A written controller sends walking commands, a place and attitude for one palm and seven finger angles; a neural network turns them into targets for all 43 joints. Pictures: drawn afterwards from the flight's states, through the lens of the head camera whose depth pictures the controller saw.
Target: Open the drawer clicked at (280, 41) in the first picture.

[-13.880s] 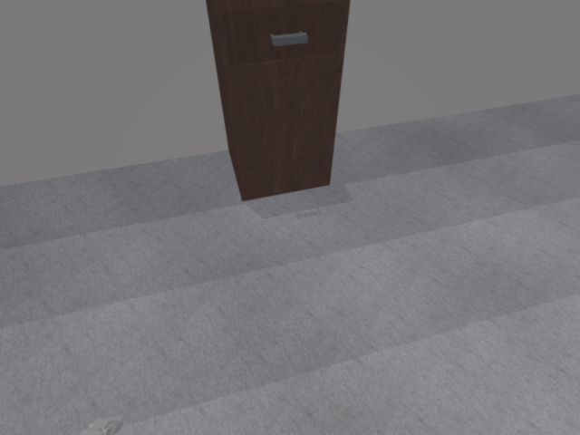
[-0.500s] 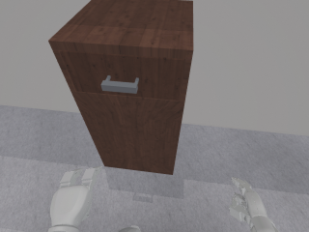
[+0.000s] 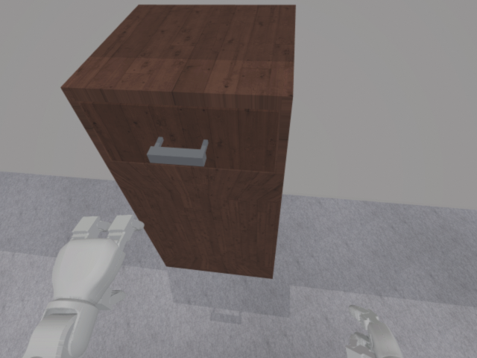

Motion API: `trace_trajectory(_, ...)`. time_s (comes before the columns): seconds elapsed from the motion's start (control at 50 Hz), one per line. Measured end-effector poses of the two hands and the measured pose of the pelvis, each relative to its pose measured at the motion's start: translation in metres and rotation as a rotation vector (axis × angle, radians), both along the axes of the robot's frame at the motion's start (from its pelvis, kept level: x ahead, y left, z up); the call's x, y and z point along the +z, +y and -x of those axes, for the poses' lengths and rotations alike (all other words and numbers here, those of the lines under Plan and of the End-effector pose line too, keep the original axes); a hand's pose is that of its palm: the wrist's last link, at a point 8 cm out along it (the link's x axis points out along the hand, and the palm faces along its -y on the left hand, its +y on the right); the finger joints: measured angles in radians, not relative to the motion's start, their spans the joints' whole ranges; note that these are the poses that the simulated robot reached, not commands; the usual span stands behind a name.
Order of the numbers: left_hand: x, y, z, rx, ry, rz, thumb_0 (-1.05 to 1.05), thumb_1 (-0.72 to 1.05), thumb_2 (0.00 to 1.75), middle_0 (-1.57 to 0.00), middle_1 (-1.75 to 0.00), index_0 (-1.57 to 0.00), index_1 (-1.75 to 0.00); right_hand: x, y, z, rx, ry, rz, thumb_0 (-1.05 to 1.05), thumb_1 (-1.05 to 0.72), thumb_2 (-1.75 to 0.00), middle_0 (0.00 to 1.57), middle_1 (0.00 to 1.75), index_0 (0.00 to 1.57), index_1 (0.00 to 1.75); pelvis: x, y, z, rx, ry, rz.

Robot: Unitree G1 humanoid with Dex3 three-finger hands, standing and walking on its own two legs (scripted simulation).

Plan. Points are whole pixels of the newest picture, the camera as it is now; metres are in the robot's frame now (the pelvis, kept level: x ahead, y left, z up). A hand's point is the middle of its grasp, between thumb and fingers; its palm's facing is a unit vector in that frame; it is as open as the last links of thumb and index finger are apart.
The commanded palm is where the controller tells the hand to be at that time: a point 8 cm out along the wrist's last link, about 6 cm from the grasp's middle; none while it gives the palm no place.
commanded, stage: raise the hand with hooked fingers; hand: left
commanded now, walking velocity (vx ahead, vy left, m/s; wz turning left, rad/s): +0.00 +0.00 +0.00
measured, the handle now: (179, 149) +0.51 +0.20 +0.03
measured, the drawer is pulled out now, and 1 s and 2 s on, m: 0.00 0.00 0.00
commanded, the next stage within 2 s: move the hooked fingers above the handle in 0.96 s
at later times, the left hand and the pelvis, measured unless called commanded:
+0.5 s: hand (103, 193) +0.31 +0.24 +0.14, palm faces +0.11 -0.05 -0.99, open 13.7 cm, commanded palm +0.28 +0.24 +0.19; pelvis +0.01 +0.00 +0.02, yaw +2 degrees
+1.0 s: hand (86, 199) +0.29 +0.26 +0.15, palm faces +0.12 -0.06 -0.99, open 13.8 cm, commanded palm +0.25 +0.26 +0.20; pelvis -0.02 +0.01 +0.02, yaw +2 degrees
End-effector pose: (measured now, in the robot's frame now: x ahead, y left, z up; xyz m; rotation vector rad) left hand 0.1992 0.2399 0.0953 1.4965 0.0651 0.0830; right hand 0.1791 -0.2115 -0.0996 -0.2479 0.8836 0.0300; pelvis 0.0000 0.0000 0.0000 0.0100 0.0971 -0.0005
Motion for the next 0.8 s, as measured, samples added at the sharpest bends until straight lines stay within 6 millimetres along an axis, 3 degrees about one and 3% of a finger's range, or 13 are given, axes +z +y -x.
trace_trajectory(0.16, 0.042, 0.009, -0.029, 0.039, -0.131, -0.008, 0.00, -0.19, 0.43, -0.29, -1.00, -0.30, -1.00, 0.001, -0.021, -0.017, -0.051, -0.007, 0.013, 0.02, -0.90, -0.89, 0.20, 0.30, 0.20, 0.29, 0.004, -0.001, -0.009, 0.016, -0.003, -0.001)
trace_trajectory(0.32, 0.054, 0.002, -0.060, 0.013, -0.045, 0.000, 0.00, -0.37, 0.36, -0.31, -1.11, -0.31, -1.12, 0.019, -0.014, -0.038, -0.046, -0.059, -0.007, 0.01, -0.90, -0.89, 0.20, 0.30, 0.20, 0.29, 0.011, -0.005, -0.011, 0.020, -0.030, -0.007)
trace_trajectory(0.44, 0.081, 0.002, -0.073, -0.034, -0.082, -0.014, 0.00, -0.45, 0.32, -0.31, -1.17, -0.32, -1.18, 0.027, -0.006, -0.044, -0.031, -0.074, -0.020, 0.01, -0.90, -0.89, 0.20, 0.30, 0.20, 0.29, 0.015, -0.005, -0.011, 0.027, -0.048, -0.002)
trace_trajectory(0.62, 0.110, 0.015, -0.090, 0.002, -0.072, -0.030, 0.00, -0.49, 0.30, -0.31, -1.19, -0.32, -1.20, 0.021, 0.002, -0.028, -0.027, -0.025, -0.045, 0.01, -0.90, -0.89, 0.20, 0.30, 0.20, 0.29, 0.019, -0.001, -0.003, 0.036, -0.061, 0.000)
trace_trajectory(0.8, 0.091, 0.008, -0.075, -0.092, 0.020, 0.004, 0.00, -0.49, 0.30, -0.31, -1.20, -0.32, -1.20, 0.016, -0.004, 0.002, -0.046, 0.028, -0.026, 0.01, -0.90, -0.89, 0.20, 0.30, 0.20, 0.30, 0.021, 0.004, 0.004, 0.026, -0.065, 0.001)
